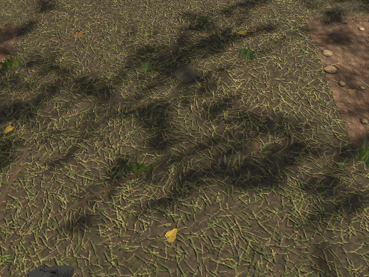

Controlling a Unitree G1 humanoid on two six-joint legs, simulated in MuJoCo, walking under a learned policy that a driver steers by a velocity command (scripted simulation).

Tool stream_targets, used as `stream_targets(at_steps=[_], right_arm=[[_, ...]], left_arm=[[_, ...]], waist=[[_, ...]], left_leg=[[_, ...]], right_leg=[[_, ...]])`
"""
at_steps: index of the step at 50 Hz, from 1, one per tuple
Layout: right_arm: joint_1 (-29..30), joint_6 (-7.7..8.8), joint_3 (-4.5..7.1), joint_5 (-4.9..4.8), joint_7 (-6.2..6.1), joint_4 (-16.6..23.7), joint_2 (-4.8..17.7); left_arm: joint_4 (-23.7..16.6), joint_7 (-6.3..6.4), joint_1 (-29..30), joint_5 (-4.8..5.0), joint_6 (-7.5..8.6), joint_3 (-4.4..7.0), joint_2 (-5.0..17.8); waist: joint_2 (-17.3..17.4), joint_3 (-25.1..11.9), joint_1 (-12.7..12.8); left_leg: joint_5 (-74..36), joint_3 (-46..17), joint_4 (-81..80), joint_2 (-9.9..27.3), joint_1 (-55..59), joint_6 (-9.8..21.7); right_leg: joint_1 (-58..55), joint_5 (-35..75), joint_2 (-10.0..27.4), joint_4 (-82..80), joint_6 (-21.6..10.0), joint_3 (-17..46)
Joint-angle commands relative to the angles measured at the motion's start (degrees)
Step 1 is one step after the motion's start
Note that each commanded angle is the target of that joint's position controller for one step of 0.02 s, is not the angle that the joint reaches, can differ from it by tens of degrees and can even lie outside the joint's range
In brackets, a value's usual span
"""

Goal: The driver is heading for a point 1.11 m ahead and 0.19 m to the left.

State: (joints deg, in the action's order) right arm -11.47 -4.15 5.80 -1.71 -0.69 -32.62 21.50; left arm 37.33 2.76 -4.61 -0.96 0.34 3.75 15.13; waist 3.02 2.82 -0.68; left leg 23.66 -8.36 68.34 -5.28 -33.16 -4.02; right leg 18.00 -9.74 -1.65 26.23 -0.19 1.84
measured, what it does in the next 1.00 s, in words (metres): walks ahead: left foot, then right foot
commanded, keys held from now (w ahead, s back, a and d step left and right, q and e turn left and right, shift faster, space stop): q+shift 0.38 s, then e+shift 0.14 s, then w+e+shift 0.42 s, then e+shift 0.06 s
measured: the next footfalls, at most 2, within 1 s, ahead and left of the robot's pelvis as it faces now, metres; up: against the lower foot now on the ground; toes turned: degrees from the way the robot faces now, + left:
left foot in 0.30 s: +0.01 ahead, +0.15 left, +0.00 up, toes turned +23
right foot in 0.94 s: +0.29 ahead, -0.06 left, +0.00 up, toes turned +3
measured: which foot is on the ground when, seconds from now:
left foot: up 0.00-0.28, down 0.30-0.94, up 0.96-1.00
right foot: down 0.00-0.32, up 0.34-0.92, down 0.94-1.00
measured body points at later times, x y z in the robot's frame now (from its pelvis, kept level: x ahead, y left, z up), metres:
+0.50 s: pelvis +0.01 +0.04 +0.00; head +0.04 +0.09 +0.45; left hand +0.03 +0.38 -0.11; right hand +0.28 -0.14 -0.06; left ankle -0.02 +0.13 -0.74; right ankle +0.08 -0.10 -0.65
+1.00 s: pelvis +0.21 +0.00 -0.03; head +0.24 -0.02 +0.42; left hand +0.33 +0.32 -0.10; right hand +0.31 -0.28 -0.16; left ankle +0.01 +0.14 -0.67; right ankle +0.25 -0.07 -0.74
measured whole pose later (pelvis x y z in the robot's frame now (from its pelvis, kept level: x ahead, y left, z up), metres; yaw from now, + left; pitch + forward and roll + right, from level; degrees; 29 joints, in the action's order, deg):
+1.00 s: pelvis +0.21 +0.00 -0.03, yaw +6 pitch +3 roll +1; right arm -18.6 2.4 4.5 3.4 0.9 -44.6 19.3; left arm 38.9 -3.1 -12.3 -1.4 0.6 4.3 19.7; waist 2.9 -1.0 -0.4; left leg 28.0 3.4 58.9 6.4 -12.6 -2.0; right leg 26.9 -19.6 -1.1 43.0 -5.3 -4.6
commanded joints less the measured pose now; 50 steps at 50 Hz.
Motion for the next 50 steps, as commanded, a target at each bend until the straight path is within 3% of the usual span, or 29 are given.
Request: stream_targets(at_steps=[1,4,8,12,14,15,16,17,18,19,20,21,23,26,27,28,29,31,37,38,39,41,44,45,46,47,48,49,50], right_arm=[[0.29,0.52,0.64,-0.47,0.06,4.41,2.93],[2.86,0.90,0.24,-0.16,0.15,5.51,2.03],[3.03,0.83,-0.09,0.35,0.70,5.28,0.90],[2.62,-0.41,0.70,0.21,1.54,4.72,1.63],[0.25,-0.93,1.41,0.06,1.91,3.75,1.54],[-2.95,-0.91,2.27,0.15,1.45,2.40,2.71],[-7.43,-0.51,4.30,0.12,0.54,1.60,8.56],[-5.98,0.53,5.25,1.44,0.13,3.38,16.27],[-6.01,2.39,4.69,3.13,0.93,4.23,12.41],[-4.68,3.55,3.80,3.01,0.93,3.26,10.87],[-0.46,3.78,2.91,1.82,0.28,3.30,8.13],[3.05,3.45,1.58,0.77,-0.33,3.82,4.71],[5.25,3.35,-0.12,1.70,-1.10,3.63,1.97],[5.54,4.03,-1.99,2.95,-1.08,1.01,-1.82],[2.70,4.11,-1.47,2.77,-0.89,-0.27,-0.34],[-0.10,4.26,-0.05,2.43,-0.59,-1.14,4.11],[-0.78,4.72,0.41,2.58,-0.33,-1.67,6.02],[-1.39,6.15,0.39,2.53,-0.14,-2.84,5.78],[-2.60,9.36,0.59,1.54,-0.25,-5.66,3.40],[-5.37,8.61,-0.06,5.29,0.19,-6.19,3.04],[-4.00,8.60,0.27,5.39,0.49,-6.24,3.77],[-3.01,8.76,0.55,4.86,0.50,-6.25,4.64],[-3.35,8.38,0.86,4.89,0.73,-7.08,5.62],[-2.75,8.18,0.86,4.75,0.77,-7.25,5.95],[-1.51,7.87,0.78,4.45,0.77,-7.31,6.16],[-1.04,7.57,0.00,4.99,0.86,-6.79,4.44],[0.21,7.86,-2.53,5.30,1.68,-2.72,-4.12],[3.64,8.94,-2.38,5.60,2.10,0.09,-1.62],[5.61,9.74,-2.16,5.17,2.36,0.25,1.36]], left_arm=[[-3.83,1.01,0.63,-0.55,-0.43,1.65,7.58],[-2.98,0.86,-1.53,-0.60,-0.75,2.39,9.05],[-2.46,-0.19,0.10,-0.14,-0.70,3.46,11.00],[-1.47,-1.67,0.27,1.50,0.06,4.27,11.75],[-0.83,-2.06,0.46,2.58,0.36,4.43,11.22],[0.38,-2.32,-1.82,2.79,0.39,4.18,9.40],[0.48,-2.68,-3.62,1.66,0.35,3.66,6.92],[-4.76,-2.59,-0.40,-0.60,0.64,2.43,4.47],[-5.50,-1.86,5.91,-0.70,0.98,3.17,7.53],[-5.88,-1.45,7.47,0.57,1.08,3.32,8.13],[-4.01,-0.88,4.58,0.92,0.85,3.56,8.46],[-2.42,-0.49,1.88,0.52,0.35,3.72,9.33],[-0.28,-0.99,-2.05,0.43,-0.19,3.45,8.62],[1.39,-1.97,-4.25,1.34,-0.65,1.38,4.38],[1.52,-2.63,-4.22,1.67,-0.67,0.87,4.07],[0.44,-3.16,-2.42,2.58,-0.61,1.03,5.68],[-0.74,-3.44,-0.75,3.33,-0.50,1.42,7.62],[-1.56,-3.56,0.42,3.65,0.07,1.90,9.17],[-1.88,-4.12,-1.82,3.29,1.92,1.58,5.91],[-1.81,-6.60,-0.82,-2.60,0.15,1.55,6.42],[-2.59,-7.97,-0.17,-2.16,-0.59,1.53,5.63],[-3.56,-9.19,0.71,-0.60,-1.13,1.37,6.05],[-3.88,-8.82,-0.10,-0.32,-1.21,1.18,6.97],[-2.75,-8.31,-3.70,-0.37,-1.06,1.29,7.26],[0.08,-7.48,-12.28,-0.57,-0.71,1.85,8.01],[5.73,-6.30,-28.62,-0.79,-0.17,3.44,11.21],[5.28,-5.02,-30.64,-0.71,0.36,4.72,19.47],[1.82,-4.56,-26.94,0.09,0.65,4.77,21.40],[1.81,-4.06,-24.69,-0.56,0.60,4.58,19.80]], waist=[[-10.23,-4.59,1.04],[-11.50,-6.74,2.94],[-12.29,-8.32,2.39],[-13.03,-8.13,1.38],[-11.89,-8.67,-0.74],[-8.86,-9.01,-1.80],[3.79,-8.32,-2.59],[20.31,-9.85,-0.08],[10.98,-14.36,-5.43],[8.23,-11.78,-3.84],[4.53,-9.95,-1.18],[4.04,-9.77,0.17],[4.81,-11.69,1.65],[3.68,-11.58,1.75],[4.86,-11.84,-0.18],[7.30,-9.63,-2.57],[8.21,-6.67,-3.45],[6.96,-1.94,-3.77],[2.33,-0.01,-2.76],[-0.36,-0.81,-3.34],[3.18,0.71,-2.65],[5.03,1.60,-2.06],[3.61,1.34,-1.01],[2.79,0.28,1.09],[0.32,-3.22,5.91],[-7.96,-11.09,13.03],[-27.62,-10.67,10.97],[-24.27,-12.15,9.92],[-15.06,-7.50,8.85]], left_leg=[[-3.27,5.89,2.91,5.74,-8.44,-1.99],[-3.51,6.91,-3.19,9.15,-8.12,-3.10],[-4.73,9.40,-13.11,10.62,0.32,-1.72],[-4.26,12.30,-24.28,9.64,7.95,1.46],[-8.61,13.83,-34.56,7.94,14.59,4.20],[-13.45,12.71,-40.23,6.29,21.71,6.38],[-32.22,-0.18,-45.59,12.96,32.85,10.82],[-45.10,-24.47,-45.06,26.21,39.55,22.66],[-38.78,-24.34,-47.54,26.61,37.21,25.52],[-32.74,-20.04,-48.52,23.67,34.55,22.67],[-30.83,-14.31,-47.74,21.51,32.50,19.17],[-32.89,-10.35,-46.78,20.39,30.05,17.17],[-39.75,-4.56,-46.08,17.85,25.38,16.43],[-36.52,1.83,-46.38,15.46,23.73,14.80],[-22.19,1.65,-49.13,15.70,24.18,15.06],[-6.00,-2.17,-52.98,17.90,24.48,16.26],[5.34,-6.51,-56.08,20.36,24.25,16.74],[13.75,-11.01,-59.31,23.81,27.63,16.60],[6.30,-4.21,-61.90,26.42,37.70,14.38],[7.75,1.75,-63.21,24.09,33.37,12.88],[7.41,5.08,-63.63,22.78,30.16,11.67],[8.22,9.36,-64.17,22.42,27.12,10.02],[5.37,13.83,-61.21,23.04,27.28,9.40],[-3.43,16.25,-55.86,22.51,26.09,9.26],[-20.29,20.46,-43.01,20.35,23.03,8.62],[-32.96,24.23,-18.25,16.27,14.50,7.39],[3.77,21.48,2.28,8.21,-7.68,3.61],[8.05,7.51,11.84,2.57,-20.24,2.85],[3.73,4.88,14.05,7.02,-24.91,3.73]], right_leg=[[-10.94,12.73,13.92,-8.41,-11.25,7.62],[-15.49,15.14,16.46,-8.49,-12.74,4.95],[-13.01,15.05,18.33,-8.48,-12.07,-0.96],[-12.38,14.43,20.66,-6.00,-9.80,-4.70],[-11.40,12.30,20.72,-0.77,-6.46,-7.49],[-7.18,8.19,18.55,5.30,-3.18,-10.24],[6.18,-6.64,12.93,20.18,1.76,-14.61],[26.59,-29.68,4.03,35.56,6.15,-10.78],[28.23,-28.46,3.14,43.58,5.16,0.10],[28.34,-23.19,3.47,44.13,3.27,2.15],[28.25,-17.71,4.87,42.76,2.61,2.02],[25.98,-14.40,5.73,40.90,2.94,1.59],[17.94,-9.71,4.85,41.87,4.09,-0.65],[10.49,-5.43,6.44,29.63,4.55,-1.11],[9.52,-4.43,6.06,26.77,4.30,-2.79],[12.05,-4.76,5.62,26.48,3.54,-3.78],[15.24,-5.11,5.99,25.27,2.45,-2.50],[22.58,-5.98,6.16,23.69,0.49,0.37],[33.22,-4.00,9.37,26.09,-0.80,2.32],[26.59,-4.98,6.87,24.23,-0.36,-2.37],[23.65,-4.20,7.15,22.38,-0.60,-3.71],[18.93,-4.44,7.53,19.37,-1.97,-5.54],[12.30,-8.12,5.90,15.51,-5.44,-9.43],[6.70,-9.08,3.52,14.27,-6.77,-11.51],[-4.06,-9.69,-0.46,12.26,-8.11,-13.59],[-22.44,-15.53,-3.19,10.60,-10.30,-9.71],[-30.41,-35.52,13.22,-4.63,-15.04,22.44],[-33.17,-34.21,18.37,-18.05,-19.60,49.10],[-33.68,-20.08,20.33,-15.52,-19.31,43.11]])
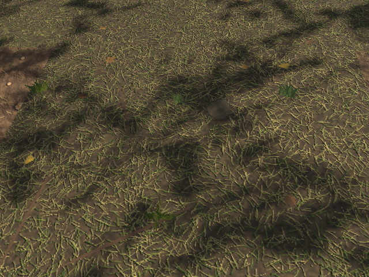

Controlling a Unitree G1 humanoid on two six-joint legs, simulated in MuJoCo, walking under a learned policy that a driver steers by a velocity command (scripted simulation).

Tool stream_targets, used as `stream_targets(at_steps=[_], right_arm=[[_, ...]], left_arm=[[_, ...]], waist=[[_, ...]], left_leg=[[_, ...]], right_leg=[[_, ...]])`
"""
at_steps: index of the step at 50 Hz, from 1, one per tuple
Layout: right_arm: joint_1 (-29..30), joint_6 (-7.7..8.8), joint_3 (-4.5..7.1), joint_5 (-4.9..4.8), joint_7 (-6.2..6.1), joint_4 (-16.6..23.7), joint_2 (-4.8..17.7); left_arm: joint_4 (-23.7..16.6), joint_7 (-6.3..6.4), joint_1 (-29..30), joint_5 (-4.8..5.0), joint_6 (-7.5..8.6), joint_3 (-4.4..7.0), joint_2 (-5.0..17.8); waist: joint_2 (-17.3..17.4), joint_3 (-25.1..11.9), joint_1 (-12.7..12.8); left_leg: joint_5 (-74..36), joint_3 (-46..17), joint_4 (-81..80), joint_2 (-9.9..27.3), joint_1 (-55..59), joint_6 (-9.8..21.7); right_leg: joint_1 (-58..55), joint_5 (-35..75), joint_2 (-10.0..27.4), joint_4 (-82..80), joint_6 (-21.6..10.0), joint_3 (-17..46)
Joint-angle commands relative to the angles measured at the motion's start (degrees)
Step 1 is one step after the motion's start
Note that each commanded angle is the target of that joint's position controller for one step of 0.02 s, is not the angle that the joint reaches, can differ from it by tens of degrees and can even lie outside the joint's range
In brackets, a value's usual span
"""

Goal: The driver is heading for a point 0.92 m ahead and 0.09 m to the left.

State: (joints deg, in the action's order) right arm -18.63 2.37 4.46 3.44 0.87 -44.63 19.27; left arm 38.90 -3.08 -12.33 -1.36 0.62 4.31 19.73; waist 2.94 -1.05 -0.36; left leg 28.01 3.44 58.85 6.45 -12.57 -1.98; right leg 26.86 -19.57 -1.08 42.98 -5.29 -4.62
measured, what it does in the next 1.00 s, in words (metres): walks ahead, turning left: left foot, then right foot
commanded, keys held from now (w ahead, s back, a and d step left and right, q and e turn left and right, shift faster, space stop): e+shift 0.12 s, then q+shift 0.88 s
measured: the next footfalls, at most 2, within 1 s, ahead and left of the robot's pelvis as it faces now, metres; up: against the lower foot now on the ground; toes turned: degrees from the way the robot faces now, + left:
left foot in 0.34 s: +0.45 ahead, -0.02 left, +0.00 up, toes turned -12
right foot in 0.78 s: +0.50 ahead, -0.22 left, +0.00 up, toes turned +23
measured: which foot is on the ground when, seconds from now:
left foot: up 0.00-0.32, down 0.34-0.80, up 0.82-1.00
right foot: down 0.00-0.34, up 0.36-0.76, down 0.78-1.00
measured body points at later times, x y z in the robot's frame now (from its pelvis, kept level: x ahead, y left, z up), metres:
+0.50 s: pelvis +0.28 -0.05 +0.01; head +0.33 -0.06 +0.46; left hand +0.48 +0.20 -0.08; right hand +0.40 -0.33 -0.10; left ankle +0.41 -0.01 -0.71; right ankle +0.18 -0.16 -0.60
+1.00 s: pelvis +0.38 -0.14 +0.03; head +0.42 -0.14 +0.48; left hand +0.45 +0.18 -0.05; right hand +0.63 -0.37 -0.07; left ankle +0.33 -0.01 -0.62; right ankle +0.46 -0.23 -0.71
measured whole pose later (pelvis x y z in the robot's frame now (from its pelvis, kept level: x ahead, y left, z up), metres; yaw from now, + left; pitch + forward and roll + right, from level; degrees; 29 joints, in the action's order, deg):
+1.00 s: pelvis +0.38 -0.14 +0.03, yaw +25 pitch +1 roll +0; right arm -13.1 -4.2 6.3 -1.8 -1.2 -35.5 21.5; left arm 35.5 3.4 -6.3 -1.6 -0.3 2.8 14.3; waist 2.6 2.9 -0.4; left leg 19.6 -4.8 69.1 -0.3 -34.5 -6.2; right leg 16.6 -9.9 -0.1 25.4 -0.8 -1.7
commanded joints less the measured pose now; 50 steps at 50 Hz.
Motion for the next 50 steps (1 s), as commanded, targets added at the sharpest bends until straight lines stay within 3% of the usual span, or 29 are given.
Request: stream_targets(at_steps=[1,2,4,6,8,10,13,15,16,17,18,19,20,21,22,23,26,29,32,36,38,39,40,41,42,43,45,48,50], right_arm=[[14.26,6.44,-0.10,-6.92,0.01,13.34,5.83],[14.02,7.35,-0.23,-5.21,-0.83,12.00,5.71],[11.08,6.61,0.43,-2.70,-0.72,11.11,6.66],[12.25,4.85,0.26,-1.97,-0.50,10.68,5.39],[13.75,4.21,-1.28,-1.94,-0.16,9.84,1.12],[18.67,5.05,-2.26,-2.18,1.36,9.68,-1.46],[21.65,5.73,-1.92,-3.41,3.42,9.79,-0.60],[16.78,5.81,-0.63,-3.70,3.66,8.29,2.44],[11.09,5.81,0.24,-3.87,3.55,6.62,4.20],[3.40,5.81,1.16,-4.08,3.31,4.85,5.86],[-4.86,5.66,1.58,-3.67,2.71,3.40,7.25],[-1.88,5.77,1.59,-2.01,2.59,4.90,10.06],[2.50,4.86,1.79,-1.72,2.20,7.74,10.18],[7.59,3.40,1.79,-3.03,1.39,10.55,7.59],[9.97,2.00,0.98,-4.01,0.39,11.68,5.24],[10.64,1.17,0.54,-4.46,-0.29,12.13,4.95],[11.67,0.20,1.17,-4.04,-0.79,12.44,5.34],[8.59,-1.30,2.55,-4.43,-1.65,11.33,7.78],[9.60,-3.51,3.42,-5.52,-2.74,11.99,8.94],[8.99,-5.16,3.51,-5.25,-3.31,12.60,7.73],[9.58,-5.46,3.46,-5.37,-3.24,13.18,7.03],[8.84,-5.47,2.98,-5.67,-3.09,13.30,5.45],[4.05,-5.56,2.00,-5.18,-2.83,12.66,2.05],[4.62,-4.89,2.55,-5.37,-2.38,14.80,4.03],[4.25,-4.33,3.79,-4.84,-1.98,14.09,9.31],[3.75,-4.67,4.27,-5.17,-1.88,12.72,10.78],[1.68,-5.88,3.71,-4.82,-2.28,11.07,8.23],[5.60,-5.95,2.39,-5.31,-2.15,13.42,5.25],[8.63,-5.71,1.98,-5.31,-1.95,15.06,4.58]], left_arm=[[-2.43,1.81,-15.88,4.03,2.66,2.59,10.26],[-3.06,1.82,-11.22,4.21,3.07,1.96,8.82],[-5.72,2.79,-5.03,2.54,3.07,1.80,8.88],[-6.09,4.16,-2.30,2.34,2.52,1.81,8.90],[-4.82,5.58,-2.19,2.49,1.95,1.29,7.72],[-2.05,6.77,-8.56,2.71,1.38,0.58,5.41],[1.03,7.30,-11.36,1.85,1.44,0.24,5.14],[1.00,7.29,-9.35,0.57,1.74,0.63,5.59],[0.41,7.39,-7.46,0.12,1.73,0.89,5.80],[-0.81,7.43,-3.60,-0.02,1.37,1.06,6.10],[-3.11,7.26,0.03,-0.81,1.11,0.70,5.08],[-4.32,6.44,-10.31,-1.44,0.78,-0.75,-1.67],[-4.20,5.25,-15.45,0.63,0.92,-0.93,2.16],[-4.80,4.76,-8.42,1.89,0.76,-0.06,6.85],[-6.90,4.79,-1.90,1.13,0.67,-0.10,7.07],[-8.34,4.78,0.76,0.33,0.35,-0.46,5.59],[-8.32,4.71,-0.95,-0.03,0.26,-1.16,2.36],[-7.64,5.71,0.85,-0.11,0.97,-1.54,0.36],[-7.02,5.67,3.06,0.84,0.66,-0.97,1.20],[-6.88,4.84,6.61,1.52,1.60,-0.30,1.14],[-5.59,4.42,4.53,1.88,2.43,0.60,2.18],[-4.87,4.50,3.30,1.66,2.64,1.29,3.62],[-5.90,4.91,3.95,0.59,2.15,1.87,6.57],[-6.27,4.75,5.32,-1.97,1.38,2.14,8.50],[-7.17,4.98,7.05,-2.01,1.36,1.83,5.58],[-7.85,5.49,9.36,-1.08,1.08,1.07,2.77],[-8.29,6.31,11.03,0.35,0.25,0.53,1.80],[-7.40,6.89,7.99,-0.26,-0.39,0.43,2.38],[-6.41,6.92,5.20,-0.46,-0.79,0.99,3.49]], waist=[[-9.30,-1.69,7.01],[-2.35,-0.51,4.13],[-4.73,0.25,-0.33],[-2.78,1.94,-2.00],[-4.01,1.85,-1.20],[-5.23,-1.31,3.61],[-7.74,-1.32,5.15],[-8.89,-2.65,2.51],[-9.72,-4.10,-0.18],[-9.98,-5.75,-4.93],[-5.31,-9.44,-9.22],[12.27,-15.20,-0.33],[10.51,-23.98,0.40],[2.75,-18.11,-1.39],[-4.82,-11.13,-1.51],[-8.76,-6.24,-0.03],[-3.28,-1.09,2.91],[-1.05,-6.73,1.68],[2.26,-8.19,0.59],[6.80,-6.01,-1.26],[7.78,-5.67,0.26],[5.29,-6.18,0.67],[-4.15,-9.46,-1.71],[-18.36,-6.91,-3.13],[-16.28,-5.22,-3.01],[-12.42,-3.33,-2.87],[-9.20,-1.02,-2.49],[-9.96,0.21,0.21],[-10.71,-0.93,2.41]], left_leg=[[-4.26,-8.94,20.06,-4.81,-45.14,2.37],[-7.54,-9.06,14.89,-2.69,-41.17,2.28],[-10.79,-9.36,8.14,-1.75,-32.99,0.50],[-15.44,-5.69,-0.21,-4.68,-27.13,-1.18],[-25.34,-1.22,-12.91,-7.73,-21.74,-1.97],[-41.17,1.37,-24.12,-9.97,-14.94,-1.21],[-48.42,0.09,-31.48,-9.73,-13.30,1.48],[-44.85,-0.53,-31.58,-11.23,-9.53,3.22],[-41.32,-0.19,-30.65,-12.86,-5.82,3.73],[-41.25,-0.02,-32.50,-12.98,-0.16,4.44],[-48.94,-6.84,-34.03,-7.34,10.27,6.97],[-66.07,-30.45,-27.69,7.81,29.04,18.32],[-50.08,-49.86,-35.32,13.21,33.97,25.81],[-28.23,-46.27,-38.22,10.80,26.18,24.04],[-17.33,-42.22,-41.64,7.29,15.18,21.15],[-13.51,-40.71,-44.05,5.26,6.25,19.85],[-18.95,-32.46,-45.17,-2.17,-5.16,16.68],[-35.60,-30.24,-40.95,-3.21,-3.91,16.31],[-24.73,-30.70,-40.25,-5.10,-4.92,13.22],[-14.70,-34.97,-39.11,-6.43,-4.50,10.70],[-13.54,-37.10,-36.16,-7.27,-3.83,8.97],[-6.64,-35.18,-31.68,-9.83,-6.60,7.03],[5.98,-27.51,-19.18,-14.64,-12.40,4.48],[9.06,-17.48,-6.22,-18.33,-21.91,1.89],[4.51,-15.96,3.18,-12.88,-24.01,-0.43],[-0.08,-14.31,6.75,-11.02,-24.27,-1.43],[-5.64,-11.34,14.95,-9.75,-25.71,-3.05],[-9.20,-6.01,13.18,-6.14,-27.89,-4.72],[-9.28,-5.35,8.94,-3.82,-29.06,-5.72]], right_leg=[[-39.24,-0.65,18.65,-29.08,-15.84,45.59],[-33.69,10.57,16.12,-27.47,-13.57,37.66],[-24.75,29.68,13.00,-26.56,-12.35,29.44],[-15.83,39.67,7.99,-26.90,-9.94,22.11],[-11.81,49.72,3.52,-24.81,-5.81,12.62],[-12.84,46.88,2.32,-24.92,-1.32,10.24],[-19.20,39.85,4.83,-25.08,1.09,10.76],[-22.81,46.28,5.89,-20.02,2.03,10.35],[-24.07,53.21,6.15,-14.76,2.62,9.63],[-23.39,57.45,5.16,-4.44,4.03,7.85],[-16.93,44.87,2.25,14.46,6.10,6.79],[3.72,-16.71,-7.09,37.23,10.94,8.54],[9.92,-15.70,-8.14,47.71,11.94,16.44],[12.81,-10.22,-4.75,47.56,10.23,17.87],[12.74,-6.27,-3.69,43.91,8.72,16.12],[11.77,-4.63,-3.06,40.32,8.19,15.31],[6.22,-3.62,-1.00,21.97,8.02,14.06],[1.71,-2.70,-2.53,10.64,10.24,12.62],[-1.02,4.60,-3.46,4.01,10.99,13.17],[-4.85,5.95,-4.50,-6.81,10.04,13.90],[-10.28,9.77,-3.58,-17.06,8.60,14.00],[-16.33,13.99,0.73,-23.26,6.65,15.33],[-24.15,14.56,13.38,-23.89,1.28,25.37],[-20.78,16.44,21.66,-26.67,-6.43,37.53],[-18.18,14.34,23.20,-27.13,-8.50,37.57],[-16.51,10.96,19.45,-26.11,-6.65,30.28],[-15.11,11.88,14.41,-25.16,-4.23,21.36],[-17.17,17.85,13.11,-26.12,-5.45,13.63],[-21.87,19.41,14.91,-26.12,-6.89,12.48]])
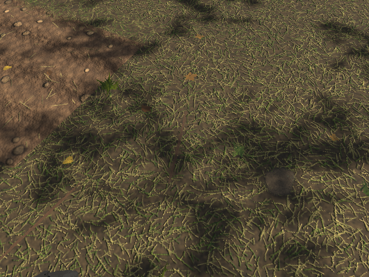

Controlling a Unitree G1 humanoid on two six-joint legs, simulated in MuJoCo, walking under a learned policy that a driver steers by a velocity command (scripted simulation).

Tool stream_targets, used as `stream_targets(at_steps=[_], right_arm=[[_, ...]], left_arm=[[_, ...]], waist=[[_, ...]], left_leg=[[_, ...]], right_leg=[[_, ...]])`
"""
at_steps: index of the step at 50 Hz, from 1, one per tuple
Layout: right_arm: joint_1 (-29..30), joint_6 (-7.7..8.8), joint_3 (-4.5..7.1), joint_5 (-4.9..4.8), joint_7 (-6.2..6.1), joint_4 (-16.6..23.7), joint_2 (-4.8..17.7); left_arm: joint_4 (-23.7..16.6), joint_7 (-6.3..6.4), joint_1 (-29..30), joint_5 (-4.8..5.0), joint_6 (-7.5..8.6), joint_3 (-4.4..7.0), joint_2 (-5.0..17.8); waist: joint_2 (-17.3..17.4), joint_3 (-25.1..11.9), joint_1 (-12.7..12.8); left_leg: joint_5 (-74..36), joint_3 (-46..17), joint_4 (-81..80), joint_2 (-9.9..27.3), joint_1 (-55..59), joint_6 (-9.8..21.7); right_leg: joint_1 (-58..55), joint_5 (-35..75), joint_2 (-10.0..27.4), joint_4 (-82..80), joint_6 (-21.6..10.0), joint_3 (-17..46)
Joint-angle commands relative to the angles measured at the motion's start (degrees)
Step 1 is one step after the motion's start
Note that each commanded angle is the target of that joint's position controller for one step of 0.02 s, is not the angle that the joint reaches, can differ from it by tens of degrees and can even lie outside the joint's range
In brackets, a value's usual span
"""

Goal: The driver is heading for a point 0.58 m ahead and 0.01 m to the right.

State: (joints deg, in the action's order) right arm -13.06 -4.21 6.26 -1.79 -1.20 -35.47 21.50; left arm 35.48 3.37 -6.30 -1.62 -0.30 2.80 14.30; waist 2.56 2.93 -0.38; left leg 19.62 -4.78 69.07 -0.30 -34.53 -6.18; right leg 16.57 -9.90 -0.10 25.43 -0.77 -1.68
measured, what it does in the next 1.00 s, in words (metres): walks ahead: left foot, then right foot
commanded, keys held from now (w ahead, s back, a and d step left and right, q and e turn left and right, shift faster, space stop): q+shift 0.22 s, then e+shift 0.24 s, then w+e+shift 0.52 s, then w+q+shift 0.02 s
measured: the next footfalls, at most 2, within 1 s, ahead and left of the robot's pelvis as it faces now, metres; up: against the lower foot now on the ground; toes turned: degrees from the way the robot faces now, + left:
left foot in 0.26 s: +0.01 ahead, +0.15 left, +0.00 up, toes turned +19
right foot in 0.96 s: +0.33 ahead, -0.15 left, +0.00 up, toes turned -17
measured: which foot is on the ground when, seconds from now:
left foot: up 0.00-0.24, down 0.26-0.94, up 0.96-1.00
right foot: down 0.00-0.26, up 0.28-0.94, down 0.96-1.00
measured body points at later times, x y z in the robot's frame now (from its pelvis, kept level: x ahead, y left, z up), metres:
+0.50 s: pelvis +0.01 +0.05 +0.00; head +0.03 +0.08 +0.45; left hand +0.02 +0.35 -0.13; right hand +0.25 -0.13 -0.08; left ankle -0.02 +0.14 -0.74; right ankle +0.04 -0.09 -0.67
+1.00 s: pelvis +0.23 -0.06 -0.05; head +0.25 -0.08 +0.40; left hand +0.47 +0.19 -0.12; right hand +0.17 -0.34 -0.18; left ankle +0.00 +0.14 -0.68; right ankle +0.30 -0.13 -0.74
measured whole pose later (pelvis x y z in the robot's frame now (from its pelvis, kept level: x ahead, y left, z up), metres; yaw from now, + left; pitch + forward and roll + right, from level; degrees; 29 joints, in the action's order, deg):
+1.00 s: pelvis +0.23 -0.06 -0.05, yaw -11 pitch +1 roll +1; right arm -23.9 1.5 4.6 2.2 1.1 -49.4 17.8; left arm 38.2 -2.9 -6.2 -0.6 -1.0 4.5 18.8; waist 0.9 1.4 -1.3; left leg 28.3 14.5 52.1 13.1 1.8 -4.9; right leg 32.7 -17.9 -0.2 49.0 -8.4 -6.8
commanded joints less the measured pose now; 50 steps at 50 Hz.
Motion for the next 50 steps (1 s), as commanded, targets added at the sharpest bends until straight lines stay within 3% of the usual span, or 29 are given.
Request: stream_targets(at_steps=[1,7,10,12,13,14,15,16,17,18,19,20,22,23,25,26,28,34,35,36,38,43,44,45,46,47,48,49,50], right_arm=[[3.77,0.94,0.03,0.02,0.32,6.44,2.06],[4.36,0.40,-0.36,0.49,1.59,7.03,0.80],[4.19,-0.70,0.26,0.26,2.29,7.11,1.40],[1.05,-1.08,0.82,0.40,2.39,5.95,1.22],[-2.69,-0.87,1.71,0.66,1.65,4.50,3.57],[-5.50,-0.02,2.90,1.03,0.49,4.89,10.34],[-2.44,1.37,2.13,3.35,0.52,6.44,10.03],[-1.86,2.45,0.58,4.04,0.93,5.78,5.47],[1.11,3.20,-0.65,3.61,0.86,4.02,2.20],[4.04,3.52,-1.64,2.85,0.69,3.30,-0.64],[6.20,3.84,-2.41,2.65,0.51,2.52,-2.15],[6.92,4.20,-2.74,3.35,0.21,2.06,-2.58],[8.70,4.30,-2.06,4.00,-0.44,1.92,-0.44],[8.24,4.01,-1.60,3.88,-0.86,1.60,0.87],[2.40,4.10,-0.51,2.67,-1.19,-0.12,3.13],[1.09,4.62,-0.37,2.25,-1.21,-0.99,3.30],[-0.64,6.12,-0.29,2.01,-1.28,-2.65,2.43],[-1.00,9.11,0.49,2.24,-0.76,-4.81,1.35],[-4.75,8.87,-0.21,4.93,0.37,-6.43,0.93],[-5.00,9.05,-0.04,5.05,0.81,-6.77,1.17],[-4.85,9.47,0.05,4.78,0.83,-7.19,1.91],[-7.28,9.03,0.51,4.78,0.64,-9.24,3.79],[-7.56,8.62,0.57,4.70,0.74,-9.71,4.32],[-7.22,8.18,0.67,4.48,0.89,-9.95,5.34],[-7.41,7.65,0.97,4.07,1.09,-10.23,7.05],[-6.19,6.87,1.27,3.35,1.60,-9.92,8.93],[-4.24,6.50,0.88,2.82,2.16,-8.63,9.03],[-4.69,6.96,-1.94,3.77,3.13,-4.95,-1.73],[0.65,8.50,-2.27,4.57,3.13,0.28,-0.99]], left_arm=[[-2.58,0.34,-1.57,-0.14,0.02,2.85,9.60],[-1.34,-1.47,0.41,0.75,0.21,4.60,12.45],[-0.25,-2.49,0.21,2.18,0.80,5.26,13.00],[0.96,-2.69,-0.36,3.53,0.95,5.17,12.13],[2.78,-3.11,-3.96,3.43,1.04,4.30,9.54],[0.08,-3.81,-3.38,0.12,1.13,2.22,5.04],[-0.63,-3.21,-0.64,0.23,1.02,2.80,7.17],[0.25,-2.69,1.91,1.95,0.46,3.45,10.16],[1.32,-2.48,0.64,2.64,0.06,3.16,8.77],[3.44,-2.16,-1.79,2.22,-0.42,2.90,7.81],[4.89,-2.14,-4.21,1.95,-0.96,3.00,7.83],[5.69,-2.23,-5.75,2.39,-1.25,3.18,8.28],[4.66,-2.20,-5.35,3.09,-1.49,3.37,9.38],[3.82,-2.15,-4.28,3.14,-1.60,3.31,9.59],[2.04,-2.63,-2.58,3.58,-1.70,3.05,9.60],[1.07,-2.78,-1.52,3.81,-1.61,3.22,9.92],[0.29,-2.99,-1.29,3.79,-0.95,3.55,9.58],[-0.14,-4.26,-2.93,4.11,0.72,3.26,5.85],[0.21,-6.82,-0.87,-2.24,-1.43,3.21,5.98],[-0.77,-8.15,0.63,-1.80,-2.19,3.06,5.13],[-1.78,-9.49,2.59,-0.21,-2.47,2.73,5.18],[-3.06,-9.66,7.72,-0.01,-2.10,1.90,6.20],[-3.03,-9.38,7.72,0.05,-2.10,1.73,6.36],[-2.53,-8.79,5.86,0.34,-2.06,1.82,6.92],[-1.09,-7.79,0.64,0.86,-1.90,2.34,8.02],[1.57,-6.69,-9.32,1.67,-1.25,3.33,9.36],[6.70,-5.56,-24.55,1.30,-0.58,5.17,12.30],[7.80,-4.42,-22.26,0.98,-0.96,6.95,20.76],[4.51,-4.46,-19.59,1.03,-0.68,6.98,23.55]], waist=[[-10.57,-5.55,2.93],[-11.72,-7.23,2.27],[-12.40,-7.92,1.44],[-10.67,-8.67,-0.89],[-4.21,-9.51,-1.78],[16.06,-10.94,-0.78],[15.08,-14.81,-2.75],[7.95,-14.32,-4.66],[6.67,-11.81,-2.11],[5.26,-10.95,-0.55],[6.32,-9.48,0.63],[6.60,-8.70,1.15],[6.11,-6.59,1.04],[5.70,-5.60,0.17],[5.39,-5.59,-3.24],[5.54,-3.69,-3.82],[3.99,-0.52,-3.51],[1.59,1.00,-1.57],[-1.89,1.27,-2.62],[1.06,2.45,-2.64],[3.32,3.58,-2.06],[2.67,6.56,-2.06],[2.61,6.47,-1.59],[2.76,4.80,-0.04],[2.91,0.95,2.79],[1.91,-4.66,8.36],[-1.90,-12.37,15.72],[-20.35,-9.17,10.05],[-18.13,-15.38,8.63]], left_leg=[[-0.42,2.99,-3.34,3.87,-6.85,-1.73],[0.54,7.10,-17.87,5.30,4.54,0.87],[0.81,8.97,-26.62,4.34,9.96,3.54],[-5.21,9.55,-39.33,1.71,19.96,6.97],[-15.83,5.59,-46.45,1.72,30.79,9.63],[-44.54,-15.69,-45.19,18.28,44.19,16.44],[-48.85,-20.06,-45.26,26.52,37.94,27.14],[-43.16,-12.88,-46.61,22.65,34.37,25.82],[-35.79,-7.29,-47.16,18.45,32.06,21.86],[-31.57,-3.58,-47.41,15.71,31.02,18.85],[-33.51,0.08,-47.98,14.50,27.62,18.11],[-34.14,2.77,-48.71,13.93,24.98,17.85],[-30.70,4.78,-49.79,14.32,25.37,17.74],[-28.78,4.26,-50.38,15.50,26.62,18.21],[1.46,-2.44,-57.38,20.00,31.98,19.26],[10.91,-6.20,-60.33,21.96,33.98,19.09],[16.59,-8.36,-63.31,23.96,38.56,18.11],[8.63,4.54,-64.72,21.71,40.23,14.95],[9.66,8.54,-64.84,20.45,37.70,14.15],[9.22,10.52,-64.64,19.96,36.10,13.47],[9.77,13.05,-65.41,20.64,34.93,12.49],[4.08,20.51,-65.11,21.43,40.02,11.41],[-2.36,22.54,-63.12,20.96,40.90,11.07],[-17.99,24.91,-58.45,20.15,41.10,10.52],[-37.55,26.37,-49.27,19.89,40.72,10.48],[-53.41,26.79,-34.48,19.91,37.19,10.71],[-50.94,26.18,-13.13,18.33,24.44,9.05],[3.70,23.23,6.56,8.46,-0.24,5.01],[11.19,7.27,17.60,1.17,-11.77,3.25]], right_leg=[[-13.14,10.37,14.97,-8.54,-11.96,8.99],[-10.91,12.69,17.90,-7.93,-11.43,1.03],[-11.86,15.20,19.77,-4.71,-9.44,-1.46],[-7.91,13.91,18.39,2.14,-5.49,-4.33],[-0.31,9.16,14.93,9.55,-1.45,-7.49],[19.29,-24.15,7.47,28.88,4.41,-11.44],[24.73,-30.29,4.33,40.41,6.17,-3.15],[22.18,-26.72,5.56,43.71,5.42,0.38],[21.19,-22.65,6.14,41.15,4.56,1.68],[19.40,-18.23,6.57,38.96,4.85,2.14],[15.84,-13.66,5.70,38.63,5.56,2.51],[12.54,-11.24,4.51,38.57,6.07,3.32],[12.80,-9.24,3.75,35.39,6.56,2.74],[14.40,-9.36,3.88,34.31,6.70,2.27],[21.15,-8.42,5.79,33.98,5.96,2.23],[25.61,-8.18,6.36,34.08,5.27,3.19],[33.23,-7.25,7.06,34.80,3.88,5.41],[36.95,-0.72,9.60,36.44,2.42,4.46],[34.67,-0.92,7.07,36.07,1.93,0.21],[34.19,0.70,7.78,34.80,1.25,-0.05],[33.12,2.97,8.78,32.24,-0.30,-0.28],[29.92,-2.09,8.43,24.01,-5.59,-4.75],[27.42,-4.67,7.34,22.42,-7.03,-6.48],[21.84,-8.20,4.72,21.08,-8.66,-8.98],[13.34,-12.39,0.49,21.48,-10.10,-11.64],[0.51,-13.05,-3.93,20.39,-11.46,-12.67],[-20.86,-12.02,-6.65,16.66,-12.97,-8.12],[-29.19,-31.64,6.14,2.51,-15.57,18.65],[-32.54,-40.82,13.60,-11.57,-18.81,47.89]])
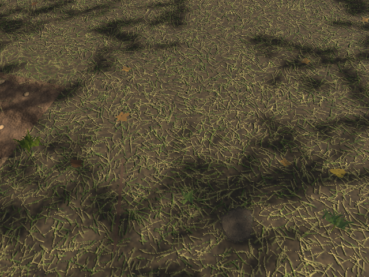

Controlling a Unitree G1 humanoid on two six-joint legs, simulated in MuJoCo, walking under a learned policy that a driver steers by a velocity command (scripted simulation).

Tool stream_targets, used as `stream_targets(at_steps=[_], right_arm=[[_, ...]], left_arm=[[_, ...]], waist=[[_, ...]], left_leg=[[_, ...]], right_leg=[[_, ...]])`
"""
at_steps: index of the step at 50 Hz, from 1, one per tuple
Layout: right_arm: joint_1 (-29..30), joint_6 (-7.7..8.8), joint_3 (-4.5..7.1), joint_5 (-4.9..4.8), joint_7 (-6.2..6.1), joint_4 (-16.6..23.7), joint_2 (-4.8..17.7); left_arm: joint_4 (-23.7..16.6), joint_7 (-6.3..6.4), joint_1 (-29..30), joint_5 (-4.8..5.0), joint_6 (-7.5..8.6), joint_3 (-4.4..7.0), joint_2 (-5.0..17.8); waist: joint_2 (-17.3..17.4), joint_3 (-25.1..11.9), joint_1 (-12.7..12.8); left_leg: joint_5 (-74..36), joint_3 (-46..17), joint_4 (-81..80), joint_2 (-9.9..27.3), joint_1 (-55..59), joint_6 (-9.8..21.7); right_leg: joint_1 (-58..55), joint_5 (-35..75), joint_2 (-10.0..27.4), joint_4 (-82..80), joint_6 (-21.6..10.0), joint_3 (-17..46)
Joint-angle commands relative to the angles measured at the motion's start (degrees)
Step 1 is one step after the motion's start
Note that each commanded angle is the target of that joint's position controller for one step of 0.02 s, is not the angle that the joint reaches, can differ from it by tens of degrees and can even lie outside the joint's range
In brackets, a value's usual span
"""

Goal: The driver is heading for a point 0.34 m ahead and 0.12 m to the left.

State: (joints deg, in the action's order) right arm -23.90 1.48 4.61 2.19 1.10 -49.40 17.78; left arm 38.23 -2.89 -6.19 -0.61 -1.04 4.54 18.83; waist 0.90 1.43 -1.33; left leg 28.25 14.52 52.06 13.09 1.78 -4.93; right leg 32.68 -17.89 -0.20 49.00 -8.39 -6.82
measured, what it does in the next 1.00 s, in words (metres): walks ahead: left foot, then right foot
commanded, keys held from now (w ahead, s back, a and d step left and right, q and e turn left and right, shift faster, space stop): w+q+shift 0.20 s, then shift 0.80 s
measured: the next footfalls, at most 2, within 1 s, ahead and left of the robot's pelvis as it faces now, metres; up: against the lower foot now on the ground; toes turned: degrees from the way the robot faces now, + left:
left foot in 0.42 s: +0.57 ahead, +0.00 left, +0.00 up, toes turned +0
right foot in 0.80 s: +0.62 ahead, -0.24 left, +0.00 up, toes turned +5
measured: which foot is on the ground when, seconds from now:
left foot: up 0.00-0.40, down 0.42-1.00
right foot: down 0.00-0.40, up 0.42-0.78, down 0.80-1.00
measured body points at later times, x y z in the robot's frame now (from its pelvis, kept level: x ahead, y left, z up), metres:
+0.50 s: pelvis +0.40 -0.05 +0.02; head +0.43 -0.07 +0.47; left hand +0.42 +0.23 -0.10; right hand +0.53 -0.30 -0.10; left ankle +0.53 +0.00 -0.69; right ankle +0.18 -0.14 -0.56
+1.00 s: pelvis +0.55 -0.12 +0.04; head +0.56 -0.12 +0.49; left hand +0.66 +0.15 -0.07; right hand +0.66 -0.36 -0.10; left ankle +0.53 +0.00 -0.69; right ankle +0.58 -0.25 -0.69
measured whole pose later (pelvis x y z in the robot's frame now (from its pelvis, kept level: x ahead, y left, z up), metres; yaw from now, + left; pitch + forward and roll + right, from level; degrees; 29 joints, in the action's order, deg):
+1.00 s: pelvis +0.55 -0.12 +0.04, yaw +3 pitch +0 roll +1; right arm -10.0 0.6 0.5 0.7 -0.4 -53.2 13.8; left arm 48.4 1.8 -10.6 -0.6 1.3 0.9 13.6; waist 0.5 0.2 -0.6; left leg 16.6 -2.1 30.1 -2.6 -13.8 0.9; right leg 17.6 -14.3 1.0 31.5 1.4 2.8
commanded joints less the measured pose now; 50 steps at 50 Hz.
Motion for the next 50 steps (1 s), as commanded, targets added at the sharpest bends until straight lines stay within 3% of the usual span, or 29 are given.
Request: stream_targets(at_steps=[1,2,3,5,7,10,13,15,16,17,18,20,21,22,23,24,25,26,28,30,33,35,39,41,42,43,44,46,50], right_arm=[[16.24,3.34,-0.50,0.21,0.50,15.09,5.49],[12.13,3.82,-1.05,-0.80,0.05,12.88,4.83],[9.85,3.71,-1.24,-0.49,-0.18,10.17,4.69],[4.69,1.83,-1.66,-0.11,0.51,6.92,3.69],[5.10,-0.12,-1.72,-1.18,1.49,5.31,2.68],[12.35,-0.59,-1.70,-2.67,1.85,5.71,1.67],[18.13,1.12,-2.89,-0.86,2.18,7.66,-0.75],[19.98,1.98,-4.07,-0.44,2.73,7.73,-2.47],[22.79,4.55,-2.92,-4.43,2.80,10.47,-1.58],[20.90,5.48,-2.50,-4.87,3.32,9.96,0.18],[17.79,5.62,-1.83,-4.35,3.57,8.80,1.69],[3.85,4.30,0.19,-4.03,2.55,4.38,6.05],[-8.09,3.69,0.62,-3.44,1.27,1.18,6.94],[-10.48,3.89,-0.86,-0.57,0.35,-1.23,7.10],[-6.56,5.19,-1.47,2.74,-0.03,1.17,6.06],[-1.61,5.16,-0.62,1.22,0.04,3.69,5.83],[6.18,4.75,-0.79,-1.25,0.01,5.24,5.04],[12.04,4.25,-1.71,-2.66,-0.07,6.23,2.73],[14.78,4.07,-2.41,-1.57,0.27,6.14,2.08],[14.65,4.26,-2.63,-0.92,0.52,4.52,1.77],[13.26,3.83,-1.83,-0.72,0.02,2.98,4.33],[13.04,2.86,-1.63,-1.16,-0.09,2.13,5.02],[15.30,1.28,-2.55,-1.84,-0.25,1.15,2.74],[11.84,1.50,-3.50,-1.27,-0.27,-0.04,-0.02],[6.33,1.72,-3.23,-0.95,-0.19,-1.08,-0.02],[6.39,1.47,-3.64,-1.18,-0.50,-1.40,-1.31],[10.29,0.87,-3.40,-1.26,-0.83,-1.10,0.15],[13.16,-0.40,-2.98,-1.45,-1.60,-0.97,1.48],[12.66,-0.74,-2.79,-1.78,-2.01,-2.27,2.11]], left_arm=[[2.14,1.84,-18.22,-0.96,0.08,4.63,16.14],[3.08,2.42,-18.71,-1.70,0.78,3.94,13.79],[2.93,2.52,-14.70,-2.00,1.85,2.71,9.74],[2.84,2.31,-10.93,-1.44,4.15,0.75,4.88],[4.39,2.05,-11.97,-0.88,6.08,0.33,4.18],[6.72,1.58,-16.18,-0.83,7.30,0.06,3.89],[8.77,2.16,-18.43,0.15,8.04,-2.01,0.44],[10.12,3.07,-19.22,0.61,8.36,-2.63,0.96],[9.64,5.81,-20.09,1.61,7.92,-1.42,5.17],[9.82,7.46,-18.96,1.17,7.10,-0.88,7.95],[9.66,8.55,-18.55,0.44,6.28,-0.25,9.44],[9.13,9.19,-15.31,-1.22,5.06,0.26,9.32],[7.71,8.57,-8.02,-0.75,4.68,0.35,9.00],[5.88,6.65,-12.18,-2.19,4.37,-2.28,-1.86],[8.97,5.01,-25.85,2.44,5.65,-3.62,-4.32],[8.68,4.03,-21.29,4.17,6.32,-2.40,1.87],[6.54,3.71,-17.09,3.45,6.52,-1.93,4.18],[6.31,3.84,-13.89,2.44,5.96,-1.60,4.21],[5.94,4.18,-14.30,0.90,3.74,-1.60,3.29],[5.94,4.75,-14.98,0.65,2.93,-2.63,0.36],[5.36,5.93,-11.48,0.23,2.66,-3.47,-0.41],[5.43,6.30,-9.19,0.86,2.13,-2.98,1.34],[5.12,6.31,-5.03,0.44,1.93,-2.30,1.96],[4.39,6.27,-4.19,-0.95,2.36,-1.81,4.32],[3.98,6.39,-2.44,-0.60,2.01,-1.08,7.60],[4.89,5.95,-2.06,-0.27,1.79,-1.57,4.31],[5.05,5.31,-1.82,-0.12,1.87,-1.97,1.87],[5.56,4.71,-1.77,-0.33,2.56,-2.15,1.73],[7.98,4.66,-4.10,0.28,3.56,-2.03,1.87]], waist=[[-7.67,-9.26,9.87],[-5.04,-5.95,7.26],[-0.03,-3.30,4.19],[-1.94,-2.15,0.35],[-0.77,1.85,-0.27],[-0.82,7.16,2.63],[-1.61,8.24,2.09],[-2.08,5.89,2.56],[-4.23,1.61,2.66],[-4.72,-0.94,0.57],[-5.51,-2.81,-0.80],[-6.84,-6.82,-7.45],[-3.54,-7.74,-15.25],[17.91,-12.24,-8.84],[9.26,-26.58,-4.12],[1.66,-23.80,-5.73],[-4.48,-14.36,-1.83],[-9.82,-7.56,1.18],[-5.93,-2.23,4.07],[-2.39,-2.07,4.70],[1.12,-8.61,2.74],[2.12,-10.87,1.66],[4.29,-7.16,1.93],[1.21,-6.10,1.01],[-6.21,-6.26,-2.94],[-9.49,-7.87,-2.82],[-7.02,-5.33,-1.08],[-4.47,-2.96,-0.08],[-3.67,-5.02,0.39]], left_leg=[[-4.90,-15.75,34.94,-8.89,-52.43,3.50],[-9.37,-14.33,33.14,-6.76,-51.18,5.02],[-13.11,-15.21,28.94,-3.74,-46.34,6.03],[-17.63,-17.59,25.43,-1.83,-38.36,6.59],[-20.17,-18.85,22.14,-2.62,-39.62,6.62],[-26.35,-19.56,13.35,-7.99,-46.45,7.99],[-32.12,-10.78,-2.12,-12.71,-41.38,8.44],[-38.13,-4.49,-13.70,-15.06,-34.41,8.91],[-41.63,-7.43,-17.10,-16.76,-31.75,8.88],[-44.03,-7.39,-21.08,-18.80,-29.62,8.40],[-45.73,-7.10,-22.89,-20.63,-25.40,7.85],[-46.29,-9.53,-23.76,-21.05,-12.22,8.60],[-56.25,-13.86,-33.11,-16.36,-2.68,12.01],[-80.21,-23.77,-19.44,-4.66,17.78,16.53],[-84.45,-43.15,-14.48,6.38,24.67,27.07],[-71.68,-43.85,-23.10,7.14,18.02,29.85],[-55.68,-40.77,-28.31,4.71,6.94,28.42],[-43.86,-39.00,-33.90,3.06,-4.64,26.68],[-43.35,-34.45,-38.54,-0.35,-19.76,24.89],[-54.10,-26.77,-38.14,-3.72,-25.36,23.46],[-61.23,-21.39,-35.13,-5.24,-21.00,20.94],[-51.65,-20.94,-34.95,-5.51,-18.89,19.51],[-24.82,-22.33,-33.27,-7.11,-21.20,15.70],[-15.99,-21.95,-28.92,-10.39,-22.72,10.59],[-7.87,-18.90,-26.37,-14.60,-24.63,8.47],[-9.51,-16.68,-26.37,-14.87,-19.84,7.12],[-12.50,-16.69,-26.49,-14.63,-17.98,6.42],[-16.06,-17.65,-26.03,-13.89,-18.03,6.76],[-23.64,-18.64,-24.83,-12.74,-15.67,6.75]], right_leg=[[-47.20,-25.43,16.01,-37.52,-7.94,48.30],[-41.80,-18.65,17.11,-36.15,-7.31,43.08],[-33.85,-13.55,14.03,-34.64,-4.51,35.17],[-23.48,-7.96,11.68,-36.55,-1.43,27.89],[-20.80,-4.22,10.44,-40.80,1.48,21.93],[-24.77,14.79,6.79,-43.43,6.78,8.08],[-25.32,54.46,4.36,-40.58,7.79,-0.25],[-27.73,65.29,4.56,-40.27,7.43,-1.43],[-31.68,69.82,6.39,-36.69,8.81,0.54],[-36.46,72.20,7.51,-33.71,9.89,-0.05],[-38.62,74.57,7.87,-30.24,10.89,0.04],[-37.89,76.48,7.38,-15.25,12.51,1.01],[-32.58,62.19,2.69,5.90,14.39,-1.37],[-9.80,-21.19,-6.53,37.08,15.33,3.16],[-4.01,-23.45,-9.34,46.69,12.35,25.07],[-1.14,-18.60,-7.17,43.50,11.33,25.51],[-1.07,-14.09,-3.83,36.75,9.31,21.20],[-1.50,-10.31,-1.27,32.98,9.33,16.93],[-8.73,-5.98,2.19,25.78,10.94,14.32],[-12.50,-5.82,4.24,14.30,12.55,12.69],[-15.33,1.74,5.10,0.15,13.40,11.18],[-16.86,7.52,4.44,-4.79,13.40,10.71],[-20.93,12.77,2.98,-18.45,11.26,9.48],[-24.75,22.93,7.52,-24.18,8.28,14.62],[-26.20,26.73,11.14,-22.73,4.99,17.68],[-22.03,15.03,10.23,-23.74,3.91,17.04],[-18.28,6.89,7.15,-24.69,5.36,15.88],[-17.04,8.86,4.87,-24.03,7.12,13.73],[-20.84,21.36,4.04,-21.07,6.73,12.54]])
